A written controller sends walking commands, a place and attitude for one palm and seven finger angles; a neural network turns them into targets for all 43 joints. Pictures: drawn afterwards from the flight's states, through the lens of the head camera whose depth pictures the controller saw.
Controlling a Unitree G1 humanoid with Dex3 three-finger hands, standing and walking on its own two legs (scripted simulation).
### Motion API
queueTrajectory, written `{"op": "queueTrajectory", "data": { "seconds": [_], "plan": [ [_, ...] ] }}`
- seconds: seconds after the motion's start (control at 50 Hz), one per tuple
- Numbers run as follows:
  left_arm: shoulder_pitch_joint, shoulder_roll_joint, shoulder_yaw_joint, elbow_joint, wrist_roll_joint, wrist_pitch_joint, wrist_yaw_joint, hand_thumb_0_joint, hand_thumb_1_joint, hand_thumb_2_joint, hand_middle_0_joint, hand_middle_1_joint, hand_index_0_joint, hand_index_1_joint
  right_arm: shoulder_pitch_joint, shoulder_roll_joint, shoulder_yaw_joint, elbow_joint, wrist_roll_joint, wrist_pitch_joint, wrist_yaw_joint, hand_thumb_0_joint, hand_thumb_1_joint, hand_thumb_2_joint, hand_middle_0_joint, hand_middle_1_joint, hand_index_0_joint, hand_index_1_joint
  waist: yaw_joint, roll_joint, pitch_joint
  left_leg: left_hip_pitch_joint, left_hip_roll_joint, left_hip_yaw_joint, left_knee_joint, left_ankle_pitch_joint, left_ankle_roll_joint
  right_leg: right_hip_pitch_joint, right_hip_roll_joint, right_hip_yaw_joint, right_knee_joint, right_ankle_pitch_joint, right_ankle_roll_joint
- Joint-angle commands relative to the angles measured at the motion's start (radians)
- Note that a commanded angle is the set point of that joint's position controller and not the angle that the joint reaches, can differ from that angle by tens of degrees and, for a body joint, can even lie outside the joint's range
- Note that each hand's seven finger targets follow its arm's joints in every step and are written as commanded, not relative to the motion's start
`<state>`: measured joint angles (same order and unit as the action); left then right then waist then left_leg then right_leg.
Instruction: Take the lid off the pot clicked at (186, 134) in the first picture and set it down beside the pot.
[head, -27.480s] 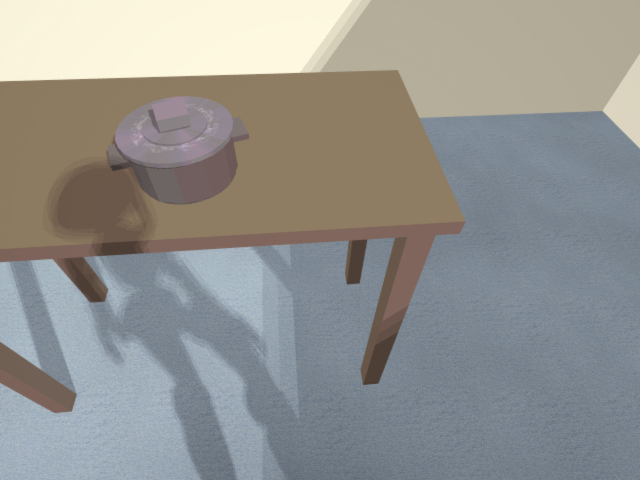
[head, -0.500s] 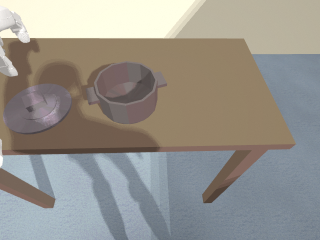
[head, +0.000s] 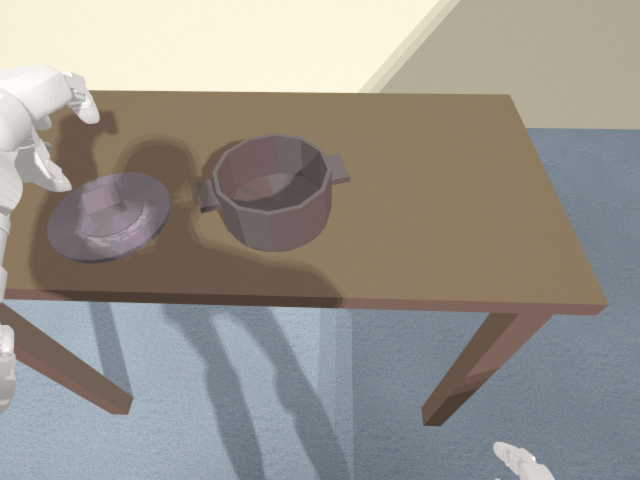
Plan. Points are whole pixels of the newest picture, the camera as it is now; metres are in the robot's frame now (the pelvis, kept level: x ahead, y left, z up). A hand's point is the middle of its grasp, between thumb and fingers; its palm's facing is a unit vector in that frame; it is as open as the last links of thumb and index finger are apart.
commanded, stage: draw the hand back to the body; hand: left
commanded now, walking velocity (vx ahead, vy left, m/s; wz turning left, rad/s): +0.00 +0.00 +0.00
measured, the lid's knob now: (104, 202) +0.48 +0.32 +0.06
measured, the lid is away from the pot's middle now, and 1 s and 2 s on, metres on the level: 0.25 0.25 0.25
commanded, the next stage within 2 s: step back with the hand held close in 1.80 s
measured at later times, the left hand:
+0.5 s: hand (47, 135) +0.37 +0.24 +0.26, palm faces +0.44 -0.87 -0.21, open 10.2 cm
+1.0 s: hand (22, 210) +0.28 +0.22 +0.26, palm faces +0.47 -0.86 -0.19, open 7.8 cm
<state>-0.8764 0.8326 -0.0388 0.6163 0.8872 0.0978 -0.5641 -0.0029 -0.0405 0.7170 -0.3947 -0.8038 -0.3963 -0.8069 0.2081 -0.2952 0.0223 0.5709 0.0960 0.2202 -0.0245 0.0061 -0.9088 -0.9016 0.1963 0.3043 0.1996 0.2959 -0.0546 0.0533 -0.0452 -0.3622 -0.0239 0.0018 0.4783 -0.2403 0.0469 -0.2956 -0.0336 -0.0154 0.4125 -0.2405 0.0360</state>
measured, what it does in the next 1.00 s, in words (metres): stands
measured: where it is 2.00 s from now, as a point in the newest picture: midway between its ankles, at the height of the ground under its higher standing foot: outside the picture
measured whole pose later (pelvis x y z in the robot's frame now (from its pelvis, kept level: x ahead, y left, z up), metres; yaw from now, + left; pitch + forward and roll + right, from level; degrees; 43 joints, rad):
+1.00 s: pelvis -0.01 -0.04 +0.01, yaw -1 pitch -4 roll +0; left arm -0.13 0.40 0.41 -0.14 -0.13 -0.06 0.07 0.01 0.75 0.87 -0.23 -0.37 -0.24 -0.38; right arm 0.13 -0.23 0.04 0.67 0.04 -0.06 -0.07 0.01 -0.91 -0.90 0.20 0.30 0.20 0.30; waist 0.05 0.06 0.03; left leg -0.08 0.03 0.01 0.37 -0.21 -0.02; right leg -0.05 0.02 -0.01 0.36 -0.23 -0.02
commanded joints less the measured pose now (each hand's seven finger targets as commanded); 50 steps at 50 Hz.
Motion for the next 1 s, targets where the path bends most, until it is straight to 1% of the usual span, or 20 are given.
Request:
{"op": "queueTrajectory", "data": {
  "seconds": [0.0,0.02,0.04,0.06,0.1,0.14,0.2,0.24,0.3,0.34,0.4,0.48,0.52,0.58,0.64,0.7,0.74,0.8,0.86,0.98],
  "plan": [
    [-0.410,0.301,0.133,-0.294,-0.016,-0.002,0.051,0.000,-0.047,0.719,-0.378,-0.804,-0.378,-0.804,-0.058,-0.135,-0.044,-0.126,-0.011,-0.047,-0.006,0.000,-0.900,-0.900,0.200,0.300,0.200,0.300,-0.003,0.098,-0.408,0.347,-0.007,-0.045,0.021,0.587,0.035,0.059,0.077,-0.039,-0.020,0.319,-0.065],
    [-0.473,0.056,0.323,-0.273,-0.624,-0.090,0.245,0.000,-0.047,0.719,-0.378,-0.804,-0.378,-0.804,0.114,-0.056,-0.034,-0.162,-0.006,-0.116,-0.016,0.000,-0.900,-0.900,0.200,0.300,0.200,0.300,-0.028,0.026,-0.293,0.448,0.050,-0.019,0.000,0.426,0.003,-0.006,0.072,-0.064,-0.037,0.208,-0.089],
    [-0.321,0.051,0.291,-0.185,-0.667,-0.108,0.336,0.000,-0.047,0.719,-0.378,-0.804,-0.378,-0.804,0.050,-0.094,-0.015,-0.142,-0.011,-0.133,-0.028,0.000,-0.900,-0.900,0.200,0.300,0.200,0.300,-0.007,-0.006,-0.252,0.445,0.069,-0.058,-0.039,0.319,-0.002,-0.002,0.071,-0.049,-0.041,0.139,-0.090],
    [-0.254,-0.005,0.269,-0.190,-0.689,-0.114,0.384,0.000,-0.047,0.719,-0.378,-0.804,-0.378,-0.804,0.020,-0.090,-0.011,-0.142,-0.012,-0.137,-0.038,0.000,-0.900,-0.900,0.200,0.300,0.200,0.300,-0.001,-0.032,-0.212,0.413,0.075,-0.072,-0.071,0.244,-0.004,0.000,0.073,-0.051,-0.047,0.111,-0.091],
    [-0.196,-0.014,0.318,-0.208,-0.829,-0.132,0.456,0.000,-0.047,0.719,-0.378,-0.804,-0.378,-0.804,-0.008,-0.115,-0.016,-0.133,-0.014,-0.155,-0.057,0.000,-0.900,-0.900,0.200,0.300,0.200,0.300,0.010,-0.106,-0.207,0.347,0.059,-0.026,-0.081,0.146,0.005,0.081,0.059,-0.032,-0.067,0.138,-0.083],
    [-0.210,0.047,0.404,-0.396,-0.889,-0.160,0.521,0.000,-0.023,0.723,-0.374,-0.792,-0.374,-0.792,-0.039,-0.111,-0.011,-0.136,-0.022,-0.181,-0.063,0.000,-0.900,-0.900,0.200,0.300,0.200,0.300,0.035,-0.036,-0.273,0.365,0.048,-0.007,-0.083,0.225,0.003,0.164,0.053,-0.022,-0.055,0.207,-0.080],
    [-0.282,0.087,0.467,-0.571,-0.920,-0.191,0.592,0.000,0.048,0.737,-0.360,-0.754,-0.360,-0.754,-0.067,-0.104,-0.002,-0.102,-0.043,-0.227,-0.065,0.000,-0.900,-0.900,0.200,0.300,0.200,0.300,0.042,0.150,-0.272,0.413,0.050,-0.009,-0.079,0.317,-0.012,0.174,0.049,-0.014,-0.058,0.247,-0.085],
    [-0.199,0.065,0.497,-0.524,-0.933,-0.186,0.623,0.000,0.095,0.746,-0.351,-0.729,-0.351,-0.729,-0.069,-0.092,-0.001,-0.079,-0.047,-0.247,-0.065,0.000,-0.900,-0.900,0.200,0.300,0.200,0.300,0.051,0.142,-0.211,0.373,0.050,-0.004,-0.091,0.314,-0.018,0.189,0.055,-0.022,-0.061,0.257,-0.085],
    [-0.036,0.028,0.521,-0.534,-0.955,-0.191,0.635,0.000,0.166,0.760,-0.338,-0.691,-0.338,-0.691,-0.072,-0.092,-0.010,-0.065,-0.054,-0.269,-0.058,0.000,-0.900,-0.900,0.200,0.300,0.200,0.300,0.063,0.081,-0.197,0.341,0.047,0.007,-0.091,0.342,-0.016,0.243,0.054,-0.025,-0.054,0.316,-0.082],
    [0.077,-0.038,0.493,-0.555,-0.969,-0.185,0.630,0.000,0.214,0.769,-0.329,-0.666,-0.329,-0.666,-0.090,-0.088,-0.015,-0.068,-0.053,-0.277,-0.051,0.000,-0.900,-0.900,0.200,0.300,0.200,0.300,0.070,0.044,-0.197,0.328,0.043,0.027,-0.087,0.366,-0.012,0.262,0.051,-0.024,-0.047,0.373,-0.073],
    [0.132,-0.083,0.472,-0.651,-0.988,-0.192,0.626,0.000,0.285,0.782,-0.316,-0.628,-0.316,-0.628,-0.116,-0.088,-0.025,-0.069,-0.048,-0.292,-0.042,0.000,-0.900,-0.900,0.200,0.300,0.200,0.300,0.066,0.001,-0.205,0.347,0.041,0.034,-0.081,0.387,-0.004,0.263,0.049,-0.023,-0.047,0.410,-0.063],
    [0.158,-0.021,0.539,-0.670,-0.991,-0.183,0.640,0.000,0.379,0.800,-0.298,-0.577,-0.298,-0.577,-0.123,-0.098,-0.027,-0.047,-0.049,-0.294,-0.050,0.000,-0.900,-0.900,0.200,0.300,0.200,0.300,0.076,-0.043,-0.186,0.331,0.027,0.046,-0.090,0.346,0.005,0.262,0.049,-0.016,-0.050,0.420,-0.053],
    [0.144,-0.013,0.549,-0.736,-0.990,-0.199,0.647,0.000,0.427,0.809,-0.289,-0.552,-0.289,-0.552,-0.139,-0.093,-0.028,-0.048,-0.050,-0.300,-0.053,0.000,-0.900,-0.900,0.200,0.300,0.200,0.300,0.074,-0.020,-0.194,0.348,0.022,0.047,-0.089,0.331,0.008,0.260,0.045,-0.013,-0.057,0.411,-0.052],
    [0.226,-0.076,0.521,-0.792,-0.998,-0.203,0.644,0.000,0.498,0.823,-0.276,-0.514,-0.276,-0.514,-0.160,-0.079,-0.026,-0.050,-0.049,-0.315,-0.050,0.000,-0.900,-0.900,0.200,0.300,0.200,0.300,0.085,0.031,-0.203,0.371,0.020,0.050,-0.089,0.355,0.003,0.268,0.043,-0.011,-0.055,0.427,-0.051],
    [0.266,-0.133,0.481,-0.789,-1.004,-0.200,0.647,0.000,0.569,0.837,-0.262,-0.477,-0.262,-0.477,-0.161,-0.075,-0.026,-0.041,-0.048,-0.322,-0.049,0.000,-0.900,-0.900,0.200,0.300,0.200,0.300,0.075,0.015,-0.148,0.360,0.020,0.047,-0.101,0.294,0.001,0.229,0.046,-0.015,-0.071,0.357,-0.052],
    [0.329,-0.064,0.562,-0.814,-1.008,-0.205,0.655,0.000,0.640,0.850,-0.249,-0.439,-0.249,-0.439,-0.171,-0.079,-0.029,-0.038,-0.052,-0.318,-0.052,0.000,-0.900,-0.900,0.200,0.300,0.200,0.300,0.087,-0.034,-0.141,0.347,0.019,0.047,-0.104,0.273,0.003,0.250,0.045,-0.012,-0.075,0.353,-0.049],
    [0.352,-0.084,0.562,-0.857,-1.012,-0.210,0.652,0.000,0.687,0.859,-0.240,-0.413,-0.240,-0.413,-0.184,-0.068,-0.025,-0.050,-0.057,-0.318,-0.054,0.000,-0.900,-0.900,0.200,0.300,0.200,0.300,0.097,-0.038,-0.156,0.354,0.018,0.049,-0.108,0.284,0.004,0.262,0.045,-0.012,-0.076,0.366,-0.047],
    [0.385,-0.101,0.562,-0.947,-1.018,-0.224,0.649,0.000,0.758,0.873,-0.227,-0.376,-0.227,-0.376,-0.205,-0.059,-0.024,-0.057,-0.060,-0.328,-0.052,0.000,-0.900,-0.900,0.200,0.300,0.200,0.300,0.096,-0.007,-0.178,0.380,0.017,0.049,-0.104,0.304,0.003,0.274,0.042,-0.007,-0.075,0.389,-0.048],
    [0.437,-0.154,0.534,-0.915,-1.020,-0.209,0.646,0.000,0.829,0.886,-0.213,-0.338,-0.213,-0.338,-0.210,-0.053,-0.020,-0.049,-0.061,-0.324,-0.054,0.000,-0.900,-0.900,0.200,0.300,0.200,0.300,0.095,-0.021,-0.104,0.355,0.018,0.054,-0.117,0.260,-0.001,0.238,0.048,-0.009,-0.100,0.332,-0.046],
    [0.514,-0.180,0.536,-1.005,-1.023,-0.218,0.648,0.000,0.900,0.900,-0.200,-0.300,-0.200,-0.300,-0.227,-0.041,-0.019,-0.055,-0.068,-0.337,-0.059,0.000,-0.900,-0.900,0.200,0.300,0.200,0.300,0.102,-0.004,-0.094,0.373,0.018,0.047,-0.129,0.225,0.000,0.228,0.050,-0.007,-0.118,0.271,-0.048]
  ]
}}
